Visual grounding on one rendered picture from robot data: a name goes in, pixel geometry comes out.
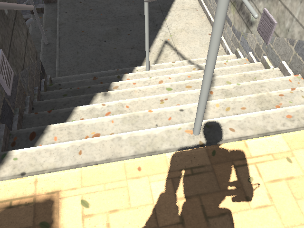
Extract stairs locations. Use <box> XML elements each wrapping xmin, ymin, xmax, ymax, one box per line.
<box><xmin>0</xmin><ymin>53</ymin><xmax>304</xmax><ymax>181</ymax></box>
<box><xmin>28</xmin><ymin>2</ymin><xmax>58</xmax><ymax>80</ymax></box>

